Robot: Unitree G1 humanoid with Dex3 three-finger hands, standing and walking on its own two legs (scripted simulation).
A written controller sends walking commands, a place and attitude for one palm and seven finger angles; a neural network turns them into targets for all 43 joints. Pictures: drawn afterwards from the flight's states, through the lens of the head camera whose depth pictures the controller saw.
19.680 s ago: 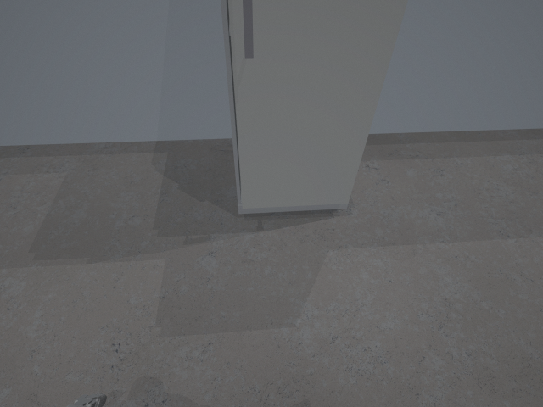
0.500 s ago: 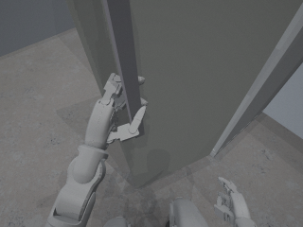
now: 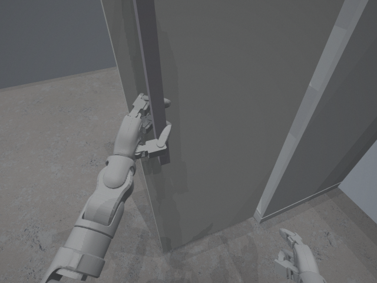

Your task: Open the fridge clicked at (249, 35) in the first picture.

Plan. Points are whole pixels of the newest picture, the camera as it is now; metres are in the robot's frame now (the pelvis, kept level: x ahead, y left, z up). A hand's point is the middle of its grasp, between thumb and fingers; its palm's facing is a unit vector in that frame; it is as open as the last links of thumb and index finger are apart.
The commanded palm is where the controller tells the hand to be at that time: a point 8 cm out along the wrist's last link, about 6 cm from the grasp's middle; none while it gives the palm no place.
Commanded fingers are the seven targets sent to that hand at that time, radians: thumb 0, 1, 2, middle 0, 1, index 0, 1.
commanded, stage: stop walking and hold the door back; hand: left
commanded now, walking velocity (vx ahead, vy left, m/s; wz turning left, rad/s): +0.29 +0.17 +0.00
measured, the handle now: (151, 80) +0.40 +0.09 +0.26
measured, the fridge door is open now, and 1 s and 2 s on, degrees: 88 81 76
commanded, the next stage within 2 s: loosen the grip on the handle in 0.80 s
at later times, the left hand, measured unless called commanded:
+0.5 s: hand (155, 126) +0.37 +0.09 +0.17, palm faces +0.03 -0.98 -0.21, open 7.2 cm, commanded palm +0.37 +0.16 +0.15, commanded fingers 0.00 0.90 0.90 -0.45 -1.40 -0.45 -1.40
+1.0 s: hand (150, 119) +0.39 +0.10 +0.17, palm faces -0.01 -0.99 -0.12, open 7.3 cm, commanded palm +0.35 +0.15 +0.16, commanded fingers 0.00 0.17 0.55 -0.45 -1.40 -0.45 -1.40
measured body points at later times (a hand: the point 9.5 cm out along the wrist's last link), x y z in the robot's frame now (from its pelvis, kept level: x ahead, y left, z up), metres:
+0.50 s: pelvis -0.10 -0.02 -0.01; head -0.09 -0.05 +0.44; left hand +0.37 +0.14 +0.18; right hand -0.07 -0.33 -0.14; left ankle -0.08 +0.11 -0.74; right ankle +0.03 -0.16 -0.73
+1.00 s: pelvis -0.10 -0.02 -0.02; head -0.09 -0.02 +0.43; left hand +0.38 +0.16 +0.18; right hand -0.04 -0.31 -0.11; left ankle -0.05 +0.09 -0.74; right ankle -0.03 -0.15 -0.74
